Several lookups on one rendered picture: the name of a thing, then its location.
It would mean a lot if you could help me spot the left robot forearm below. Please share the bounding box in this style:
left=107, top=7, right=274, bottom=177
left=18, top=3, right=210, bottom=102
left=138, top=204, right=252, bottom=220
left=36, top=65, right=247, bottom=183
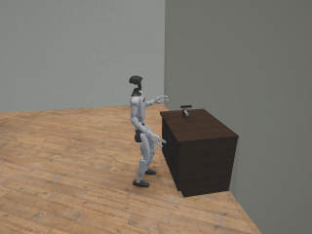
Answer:
left=145, top=99, right=155, bottom=107

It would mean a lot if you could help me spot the counter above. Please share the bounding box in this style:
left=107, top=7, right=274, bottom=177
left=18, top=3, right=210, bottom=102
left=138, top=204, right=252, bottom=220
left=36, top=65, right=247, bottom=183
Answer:
left=160, top=105, right=239, bottom=198

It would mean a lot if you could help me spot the left robot thigh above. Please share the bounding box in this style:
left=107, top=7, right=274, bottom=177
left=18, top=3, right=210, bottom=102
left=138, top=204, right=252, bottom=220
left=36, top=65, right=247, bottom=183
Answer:
left=146, top=125, right=156, bottom=156

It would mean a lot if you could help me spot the left robot hand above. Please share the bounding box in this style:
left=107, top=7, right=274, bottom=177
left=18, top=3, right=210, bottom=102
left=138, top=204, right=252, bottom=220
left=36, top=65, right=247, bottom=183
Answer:
left=154, top=96, right=169, bottom=104

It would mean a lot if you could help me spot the right robot forearm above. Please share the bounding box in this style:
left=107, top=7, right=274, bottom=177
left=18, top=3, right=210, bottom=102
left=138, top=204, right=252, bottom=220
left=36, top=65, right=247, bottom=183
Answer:
left=132, top=118, right=152, bottom=137

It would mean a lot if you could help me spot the robot right upper arm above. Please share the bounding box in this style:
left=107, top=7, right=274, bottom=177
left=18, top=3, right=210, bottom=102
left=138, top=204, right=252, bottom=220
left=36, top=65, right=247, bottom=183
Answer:
left=130, top=97, right=139, bottom=123

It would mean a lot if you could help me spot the humanoid robot head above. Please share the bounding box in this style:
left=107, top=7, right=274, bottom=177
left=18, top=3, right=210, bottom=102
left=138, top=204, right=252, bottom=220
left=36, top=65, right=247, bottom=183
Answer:
left=129, top=75, right=142, bottom=97

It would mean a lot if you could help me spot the right robot hand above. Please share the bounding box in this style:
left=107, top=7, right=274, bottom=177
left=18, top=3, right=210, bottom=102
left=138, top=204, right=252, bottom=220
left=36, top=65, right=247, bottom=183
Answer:
left=150, top=134, right=166, bottom=147

